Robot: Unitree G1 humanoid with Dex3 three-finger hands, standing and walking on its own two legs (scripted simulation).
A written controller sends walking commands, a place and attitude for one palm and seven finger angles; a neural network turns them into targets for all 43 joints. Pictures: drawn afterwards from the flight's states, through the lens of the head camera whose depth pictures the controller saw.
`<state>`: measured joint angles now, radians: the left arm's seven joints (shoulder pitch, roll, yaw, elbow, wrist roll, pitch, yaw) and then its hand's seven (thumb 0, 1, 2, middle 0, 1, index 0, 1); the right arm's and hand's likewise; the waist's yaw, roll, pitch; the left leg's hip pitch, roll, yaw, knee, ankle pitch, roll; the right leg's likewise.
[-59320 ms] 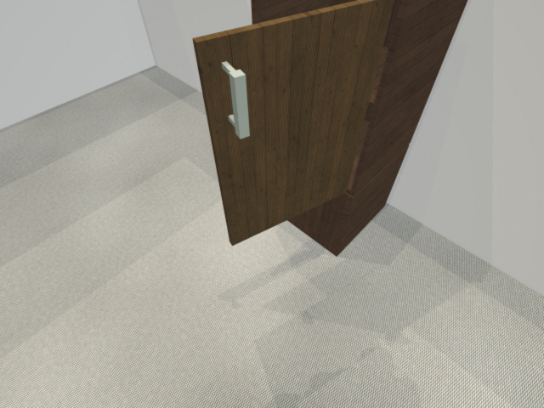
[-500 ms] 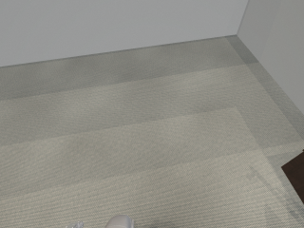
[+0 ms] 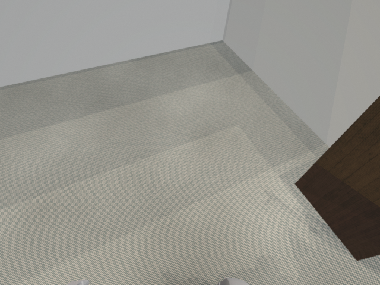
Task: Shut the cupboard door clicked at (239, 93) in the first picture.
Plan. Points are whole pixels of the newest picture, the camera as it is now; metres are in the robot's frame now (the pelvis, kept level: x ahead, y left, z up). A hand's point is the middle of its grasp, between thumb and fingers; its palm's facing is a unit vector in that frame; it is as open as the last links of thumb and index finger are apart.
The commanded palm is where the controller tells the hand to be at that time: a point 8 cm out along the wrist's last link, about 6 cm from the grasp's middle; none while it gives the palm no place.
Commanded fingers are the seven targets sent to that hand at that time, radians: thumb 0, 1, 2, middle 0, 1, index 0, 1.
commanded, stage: turn to face it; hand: left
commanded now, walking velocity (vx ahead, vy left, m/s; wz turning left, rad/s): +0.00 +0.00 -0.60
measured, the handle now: out of the picture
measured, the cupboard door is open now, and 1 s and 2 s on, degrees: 19 19 19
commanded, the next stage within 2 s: take the last steps up to it in 1.16 s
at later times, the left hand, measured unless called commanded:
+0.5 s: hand (128, 281) +0.14 +0.15 -0.18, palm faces -0.26 -0.94 -0.20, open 7.4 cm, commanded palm none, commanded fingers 0.00 0.90 0.90 -0.20 -0.30 -0.20 -0.30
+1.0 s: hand (164, 239) +0.24 +0.08 -0.16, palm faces -0.55 -0.79 -0.28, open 7.4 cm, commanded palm none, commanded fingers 0.00 0.90 0.90 -0.20 -0.30 -0.20 -0.30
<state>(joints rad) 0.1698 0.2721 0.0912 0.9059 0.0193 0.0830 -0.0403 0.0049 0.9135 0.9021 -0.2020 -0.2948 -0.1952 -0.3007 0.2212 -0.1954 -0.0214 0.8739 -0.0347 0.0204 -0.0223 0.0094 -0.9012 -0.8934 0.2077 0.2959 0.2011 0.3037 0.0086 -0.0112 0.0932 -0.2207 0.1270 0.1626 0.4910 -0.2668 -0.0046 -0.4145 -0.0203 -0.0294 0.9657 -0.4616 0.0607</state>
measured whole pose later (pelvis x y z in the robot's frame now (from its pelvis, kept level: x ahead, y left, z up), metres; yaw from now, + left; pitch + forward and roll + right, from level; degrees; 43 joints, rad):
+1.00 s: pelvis +0.04 -0.03 -0.02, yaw -34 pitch -1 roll +0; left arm 0.14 0.22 0.05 0.92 0.02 0.02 -0.02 0.00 0.91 0.90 -0.20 -0.29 -0.20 -0.30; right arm 0.26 -0.26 -0.06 0.95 -0.02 0.06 -0.01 0.01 -0.90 -0.89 0.21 0.30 0.20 0.30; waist -0.03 0.07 0.08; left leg -0.33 0.14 0.13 0.86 -0.52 -0.05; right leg -0.26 0.00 -0.05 0.60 -0.33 -0.02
